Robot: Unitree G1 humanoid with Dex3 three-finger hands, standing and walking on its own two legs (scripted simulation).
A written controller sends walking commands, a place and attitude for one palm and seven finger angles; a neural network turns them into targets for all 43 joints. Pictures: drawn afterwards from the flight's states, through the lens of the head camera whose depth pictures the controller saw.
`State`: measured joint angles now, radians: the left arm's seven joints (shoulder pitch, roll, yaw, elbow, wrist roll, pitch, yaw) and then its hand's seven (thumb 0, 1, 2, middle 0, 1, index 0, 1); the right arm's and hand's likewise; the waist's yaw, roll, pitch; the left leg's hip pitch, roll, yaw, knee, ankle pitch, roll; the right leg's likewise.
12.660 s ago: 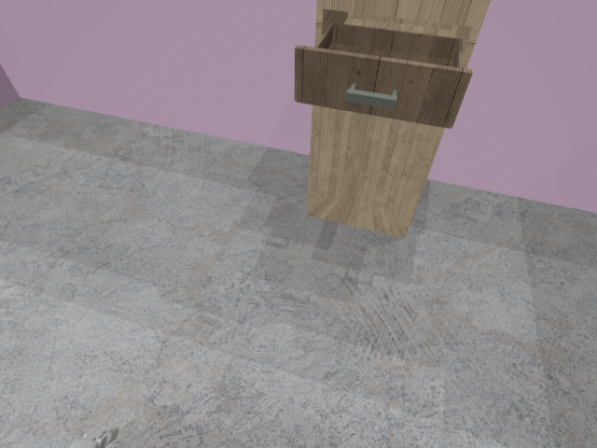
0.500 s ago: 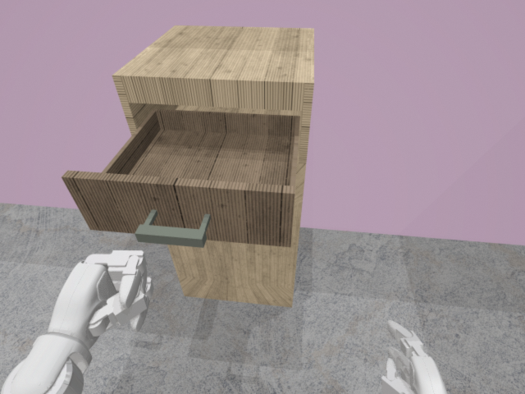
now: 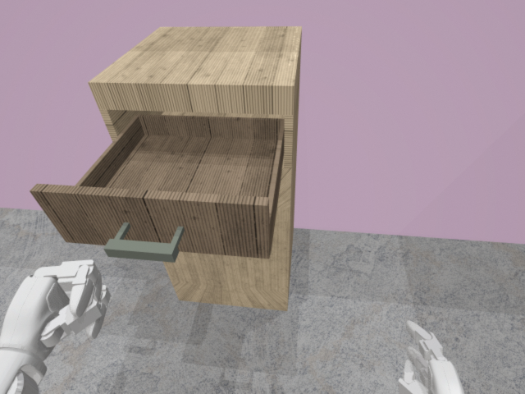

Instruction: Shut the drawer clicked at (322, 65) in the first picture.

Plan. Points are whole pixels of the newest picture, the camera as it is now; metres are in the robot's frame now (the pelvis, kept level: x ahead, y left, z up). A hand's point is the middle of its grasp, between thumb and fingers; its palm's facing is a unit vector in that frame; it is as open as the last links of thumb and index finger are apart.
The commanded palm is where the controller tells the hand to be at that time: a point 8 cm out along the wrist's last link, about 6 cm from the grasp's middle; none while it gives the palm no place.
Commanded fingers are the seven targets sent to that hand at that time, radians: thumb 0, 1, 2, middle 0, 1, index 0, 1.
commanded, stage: bring the fist close to the handle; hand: left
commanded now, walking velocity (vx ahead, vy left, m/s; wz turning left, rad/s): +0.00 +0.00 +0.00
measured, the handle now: (146, 240) +0.35 +0.24 +0.06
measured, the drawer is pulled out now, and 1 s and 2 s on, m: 0.29 0.29 0.26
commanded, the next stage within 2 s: push the drawer shut in 1.18 s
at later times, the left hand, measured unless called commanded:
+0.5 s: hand (112, 318) +0.19 +0.23 +0.08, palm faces -0.01 -1.00 -0.05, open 3.3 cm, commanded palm +0.18 +0.28 +0.09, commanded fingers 0.00 0.90 0.90 -1.40 -1.60 -1.40 -1.60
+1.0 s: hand (135, 294) +0.24 +0.22 +0.06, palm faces -0.02 -1.00 -0.05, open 3.3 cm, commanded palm +0.22 +0.27 +0.06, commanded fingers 0.00 0.90 0.90 -1.40 -1.60 -1.40 -1.60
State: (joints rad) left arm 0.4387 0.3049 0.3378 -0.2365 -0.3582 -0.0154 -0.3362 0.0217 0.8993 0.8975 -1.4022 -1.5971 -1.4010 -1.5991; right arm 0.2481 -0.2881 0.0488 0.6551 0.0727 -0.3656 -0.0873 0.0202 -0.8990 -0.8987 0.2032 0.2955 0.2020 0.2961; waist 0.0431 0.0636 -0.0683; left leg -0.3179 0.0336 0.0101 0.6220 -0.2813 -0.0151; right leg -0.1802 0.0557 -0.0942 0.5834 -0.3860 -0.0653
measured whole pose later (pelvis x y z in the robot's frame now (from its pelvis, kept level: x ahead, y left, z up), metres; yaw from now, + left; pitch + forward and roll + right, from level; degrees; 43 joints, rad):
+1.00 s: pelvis -0.02 +0.05 -0.02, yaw -1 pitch +4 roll -1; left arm 0.20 0.24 0.15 0.05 -0.24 -0.25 -0.18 0.02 0.90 0.90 -1.40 -1.60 -1.40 -1.60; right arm 0.27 -0.25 0.04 0.61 0.04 -0.21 -0.04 0.02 -0.90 -0.90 0.20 0.30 0.20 0.30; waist -0.02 0.04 -0.06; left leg -0.54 0.00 0.05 0.78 -0.32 0.05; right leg -0.42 0.01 -0.06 0.77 -0.42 -0.02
